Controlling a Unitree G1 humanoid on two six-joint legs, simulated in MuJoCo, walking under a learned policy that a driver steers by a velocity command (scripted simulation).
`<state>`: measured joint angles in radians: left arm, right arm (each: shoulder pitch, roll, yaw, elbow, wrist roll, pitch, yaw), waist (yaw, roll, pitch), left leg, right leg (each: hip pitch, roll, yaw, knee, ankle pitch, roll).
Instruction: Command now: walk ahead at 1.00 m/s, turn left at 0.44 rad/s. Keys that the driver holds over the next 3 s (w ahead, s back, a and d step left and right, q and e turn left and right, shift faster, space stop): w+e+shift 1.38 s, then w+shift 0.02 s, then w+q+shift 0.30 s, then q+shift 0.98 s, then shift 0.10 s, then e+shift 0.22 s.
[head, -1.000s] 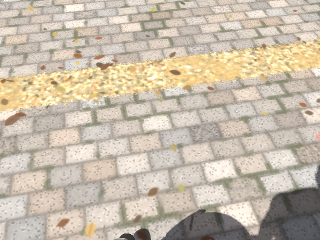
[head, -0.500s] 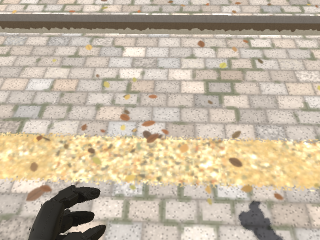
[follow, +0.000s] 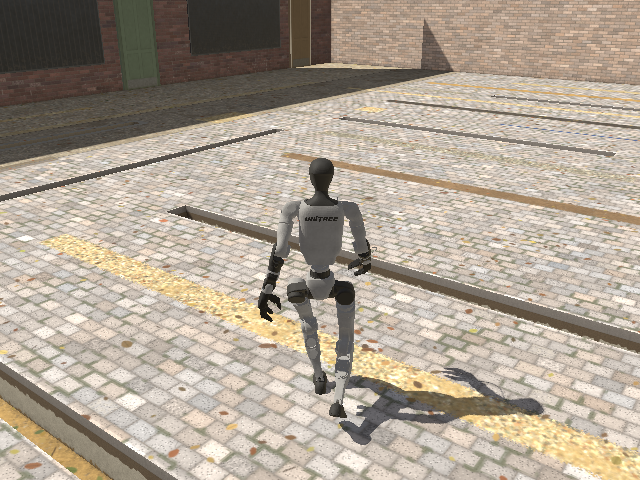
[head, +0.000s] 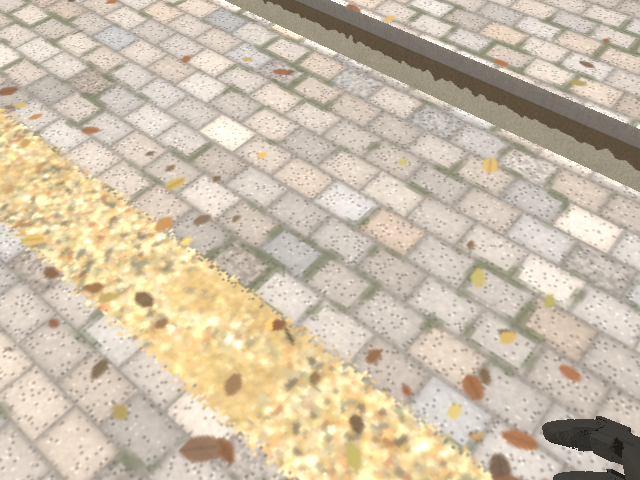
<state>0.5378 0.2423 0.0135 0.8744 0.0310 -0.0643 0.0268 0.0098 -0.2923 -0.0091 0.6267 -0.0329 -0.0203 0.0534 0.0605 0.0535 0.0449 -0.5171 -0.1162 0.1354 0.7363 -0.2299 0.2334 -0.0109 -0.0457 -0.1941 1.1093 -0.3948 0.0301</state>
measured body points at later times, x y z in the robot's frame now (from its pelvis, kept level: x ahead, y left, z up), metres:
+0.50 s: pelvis +0.45 -0.10 +0.02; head +0.48 -0.10 +0.47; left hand +0.59 +0.16 -0.11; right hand +0.49 -0.38 -0.09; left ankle +0.29 +0.05 -0.55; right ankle +0.51 -0.14 -0.69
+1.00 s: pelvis +0.90 -0.22 +0.04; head +0.92 -0.23 +0.49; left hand +1.19 -0.08 -0.06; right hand +0.78 -0.50 -0.06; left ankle +0.98 -0.11 -0.69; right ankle +0.78 -0.24 -0.58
